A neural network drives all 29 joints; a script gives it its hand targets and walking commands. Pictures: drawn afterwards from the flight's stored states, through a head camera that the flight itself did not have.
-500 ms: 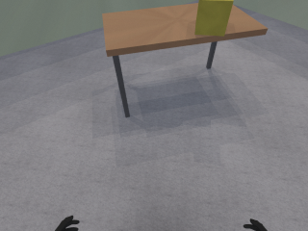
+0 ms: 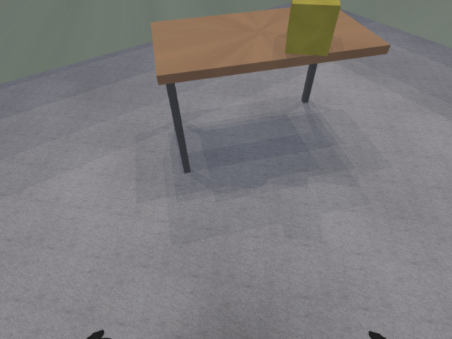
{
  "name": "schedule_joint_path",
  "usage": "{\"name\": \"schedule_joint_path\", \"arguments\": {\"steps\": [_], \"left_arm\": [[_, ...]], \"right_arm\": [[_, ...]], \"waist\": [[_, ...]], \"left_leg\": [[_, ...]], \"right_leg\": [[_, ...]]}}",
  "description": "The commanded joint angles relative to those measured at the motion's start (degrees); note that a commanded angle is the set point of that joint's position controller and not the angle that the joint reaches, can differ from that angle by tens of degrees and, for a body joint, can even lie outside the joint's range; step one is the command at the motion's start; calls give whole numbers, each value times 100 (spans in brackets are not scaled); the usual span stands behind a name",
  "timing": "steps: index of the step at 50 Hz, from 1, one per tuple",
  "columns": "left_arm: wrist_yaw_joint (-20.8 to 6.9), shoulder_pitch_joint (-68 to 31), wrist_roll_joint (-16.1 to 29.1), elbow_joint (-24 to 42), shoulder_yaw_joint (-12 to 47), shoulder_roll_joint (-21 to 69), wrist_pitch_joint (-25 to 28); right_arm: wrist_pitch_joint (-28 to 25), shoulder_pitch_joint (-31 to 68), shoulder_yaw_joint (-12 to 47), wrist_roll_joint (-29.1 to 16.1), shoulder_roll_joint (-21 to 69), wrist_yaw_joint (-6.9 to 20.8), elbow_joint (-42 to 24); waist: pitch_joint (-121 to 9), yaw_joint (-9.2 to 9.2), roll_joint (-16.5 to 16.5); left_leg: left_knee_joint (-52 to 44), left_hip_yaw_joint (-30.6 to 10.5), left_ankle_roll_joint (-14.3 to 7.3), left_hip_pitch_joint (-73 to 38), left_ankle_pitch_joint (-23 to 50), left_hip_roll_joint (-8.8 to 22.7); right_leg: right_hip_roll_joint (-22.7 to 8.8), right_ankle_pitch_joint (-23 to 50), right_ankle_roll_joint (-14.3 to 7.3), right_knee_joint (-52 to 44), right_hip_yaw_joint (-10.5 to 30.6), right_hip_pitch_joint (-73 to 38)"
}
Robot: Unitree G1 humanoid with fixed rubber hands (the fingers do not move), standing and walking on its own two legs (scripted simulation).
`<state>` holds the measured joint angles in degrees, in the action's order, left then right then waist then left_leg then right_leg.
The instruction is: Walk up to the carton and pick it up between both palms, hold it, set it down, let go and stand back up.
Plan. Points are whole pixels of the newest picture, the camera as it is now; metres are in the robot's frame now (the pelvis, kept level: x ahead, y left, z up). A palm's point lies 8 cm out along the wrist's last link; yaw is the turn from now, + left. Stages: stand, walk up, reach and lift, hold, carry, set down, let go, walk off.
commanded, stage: stand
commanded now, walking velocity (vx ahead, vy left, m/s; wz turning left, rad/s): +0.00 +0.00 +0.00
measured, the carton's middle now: (310, 20) +1.40 -0.34 +0.00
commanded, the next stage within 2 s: walk up in 0.46 s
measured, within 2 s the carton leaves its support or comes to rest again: neither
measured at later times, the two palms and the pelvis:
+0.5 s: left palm out of the picture +0.09 +0.29 -0.10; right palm out of the picture +0.10 -0.28 -0.12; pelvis +0.00 +0.00 +0.00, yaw +0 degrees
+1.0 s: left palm out of the picture +0.14 +0.26 -0.08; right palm out of the picture +0.09 -0.42 -0.13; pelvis +0.06 -0.09 -0.01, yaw +1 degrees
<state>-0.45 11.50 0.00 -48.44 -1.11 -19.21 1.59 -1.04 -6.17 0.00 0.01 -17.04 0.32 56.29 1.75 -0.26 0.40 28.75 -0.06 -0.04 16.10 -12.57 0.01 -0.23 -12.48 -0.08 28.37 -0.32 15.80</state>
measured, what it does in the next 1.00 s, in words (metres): steps to the right: right foot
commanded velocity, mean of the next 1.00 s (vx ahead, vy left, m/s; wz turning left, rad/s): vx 0.00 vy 0.00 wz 0.00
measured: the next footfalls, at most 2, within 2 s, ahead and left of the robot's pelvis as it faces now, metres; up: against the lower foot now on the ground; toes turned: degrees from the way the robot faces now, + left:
right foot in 0.98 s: +0.14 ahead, -0.23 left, +0.00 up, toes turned +1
left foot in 1.32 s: +0.27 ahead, +0.02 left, +0.00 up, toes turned +7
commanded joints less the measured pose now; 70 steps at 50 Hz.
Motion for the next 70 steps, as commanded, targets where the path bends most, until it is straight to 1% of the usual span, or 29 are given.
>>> {"name": "schedule_joint_path", "arguments": {"steps": [1, 5, 13, 14, 28, 32, 33, 34, 35, 36, 37, 41, 44, 45, 46, 48, 49, 50, 51, 53, 55, 56, 61, 64, 65, 66, 67, 68, 70], "left_arm": [[80, -317, -97, -117, -239, -1077, 167], [58, -191, -46, -249, -211, -1102, 194], [51, -248, -112, -343, -298, -1254, 130], [41, -155, -64, -327, -274, -1232, 156], [48, -330, 15, -378, -186, -1101, 182], [70, -179, -68, -474, -189, -1071, 145], [-158, -87, -461, 224, -785, -1910, 115], [-252, -437, -465, 313, -769, -1822, 33], [-318, -974, -431, 514, -704, -1545, -38], [-366, -957, -454, 499, -813, -1627, -40], [-401, -779, -438, 433, -791, -1674, -35], [-568, -821, -325, 502, -774, -1518, -53], [-617, -928, -248, 497, -829, -1657, -179], [-629, -713, -231, 421, -881, -1604, -172], [-610, -155, -212, 316, -940, -1754, -157], [-508, 1146, -166, -209, -1026, -1718, -106], [-390, 1817, -296, -490, -1101, -1919, -30], [-321, 1796, -348, -256, -1131, -2550, 47], [-286, 1021, -299, -53, -1050, -2553, 65], [-277, 215, -201, 206, -935, -2123, 85], [-294, 177, -264, 276, -969, -1960, 120], [-319, 299, -217, 308, -865, -1759, 97], [-366, 507, -240, 489, -891, -1853, 63], [-387, 521, -101, 403, -765, -1736, -16], [-384, 683, -131, 384, -712, -1643, -33], [-375, 808, -149, 393, -656, -1433, -33], [-404, 544, -148, 596, -587, -1271, -2], [-341, 135, -132, 582, -733, -1692, -93], [-370, -178, -225, 569, -820, -1822, -116]], "right_arm": [[-199, 313, -302, 52, -1331, -20, -135], [-220, 278, -313, 82, -1379, 5, -108], [-174, 179, -266, 65, -1277, -20, 13], [-203, 402, -347, 83, -1426, -19, 27], [-191, 149, -273, 90, -1378, -41, 145], [-196, 350, -286, 121, -1355, -19, 181], [-285, -683, -622, 133, -2261, -22, -114], [-315, -1097, -749, 232, -2628, -77, 29], [-374, -1162, -837, 252, -2592, -108, -71], [-477, -1128, -848, 246, -2529, -157, -197], [-532, -1141, -887, 165, -2526, -195, -323], [-563, -785, -801, 230, -2468, -137, -432], [-530, -772, -798, 272, -2643, -103, -616], [-529, -697, -833, 314, -2682, -99, -534], [-501, -296, -799, 315, -2693, -94, -660], [-396, -37, -706, 330, -2306, -93, -737], [-358, -316, -512, 257, -1736, -107, -762], [-418, -476, -360, 172, -1252, -146, -764], [-416, -336, -459, 138, -1833, -228, -780], [-465, -937, -563, 17, -2185, -119, -535], [-405, -1091, -563, 6, -2010, -35, -276], [-440, -1032, -528, 25, -1913, 0, -352], [-487, -472, -477, 112, -1797, 59, -564], [-589, -841, -511, 120, -1697, -47, -507], [-602, -1250, -572, 171, -1914, -99, -406], [-619, -1632, -677, 207, -2228, -181, -311], [-657, -2104, -846, 268, -2872, -277, -438], [-652, -2068, -903, 69, -3159, -300, -474], [-603, -1737, -874, 27, -2870, -315, -558]], "waist": [[-883, 40, -142], [-994, 17, -93], [-732, 101, -88], [-870, -77, 234], [-959, 64, -188], [-657, -32, 260], [-1207, 119, -411], [-339, 272, -50], [568, 462, 769], [350, 342, 364], [292, 227, -35], [139, 160, 770], [713, 16, 525], [418, -66, 898], [247, -451, 1067], [-337, -1048, 255], [-491, -1294, -1253], [-350, -1259, -2609], [-4, -828, -1302], [283, -268, -753], [32, -253, -1114], [280, -178, -868], [-74, -471, -777], [-154, -137, -517], [-675, -20, -235], [-716, 204, 35], [-699, 500, 1065], [-435, 583, 865], [272, 251, -316]], "left_leg": [[-788, -721, -264, -716, 168, 696], [-661, -728, -251, -763, 576, 746], [-1058, -772, -227, -540, -17, 681], [-990, -725, -200, -619, -44, 728], [-860, -617, -187, -825, 838, 639], [-1063, -736, -171, -591, 145, 723], [-758, -1214, -705, -706, -2404, 810], [-1141, -2250, -1006, -660, -3703, 1177], [-1894, -3369, -1377, -981, -3805, 1900], [-1979, -3558, -1552, -1293, -3490, 2146], [-1853, -3383, -1504, -1432, -3075, 2020], [-1761, -1949, -1313, -959, -1977, 1412], [-2040, -2112, -1294, 27, -2640, 1523], [-1821, -1809, -1265, 152, -2419, 1406], [-1667, -1603, -1123, 375, -2203, 1450], [-57, -868, -705, 1151, -2041, 789], [1775, -623, -571, 1992, -2490, 128], [3443, -353, -262, 3285, -2430, -704], [3947, -890, -374, 3121, -1806, -247], [3530, -570, -252, 2540, -799, 160], [2864, -240, -23, 2160, -391, 217], [2607, -237, 39, 1894, -355, 199], [786, 374, 94, 1198, 15, 178], [-323, 771, -69, -225, 538, -57], [-446, 670, -127, -1000, 395, -211], [-228, 22, -427, -1679, -192, 197], [-739, -3153, -1272, -2412, -1447, 1885], [-1372, -4320, -2063, -2009, -2212, 2540], [-1274, -3436, -1974, -1181, -1658, 2348]], "right_leg": [[-670, 43, -244, -776, 699, -434], [-731, 666, -192, -680, 629, -640], [-664, -251, -225, -814, 601, -543], [-628, -5, -195, -820, 665, -521], [-714, 572, -216, -819, 679, -669], [-706, 209, -194, -876, 598, -487], [-383, -2358, -313, -323, 472, -240], [-253, -2923, -233, 464, 482, 1100], [-151, -1697, -98, 1969, 141, 2494], [-392, -1335, 41, 2595, 584, 2896], [-504, -1170, 88, 2720, 654, 2946], [-590, -1248, 173, 2218, 303, 2010], [-618, -1308, 123, 1880, 255, 1326], [-635, -1257, 95, 1658, 258, 884], [-602, -1077, -35, 1371, 307, 247], [-314, -470, -43, -68, -7, -1781], [-417, -1613, -123, -563, 401, -2431], [-1875, -3598, -476, -1708, 3271, -2426], [-2127, -4046, -751, -2093, 4039, -1324], [-1659, -3202, -786, -1858, 2585, -839], [-1268, -1890, -907, -1741, 1576, -938], [-1134, -1344, -1042, -1742, 1224, -585], [-1216, -908, -1159, -1187, 531, -756], [-1202, 574, -960, -223, 103, -334], [-929, 719, -803, 904, -117, -340], [-778, 553, -621, 1880, -224, 457], [-165, -727, -256, 3363, -304, 2223], [-113, -2093, -145, 4043, 382, 3068], [-714, -1776, -64, 3781, 777, 2888]]}}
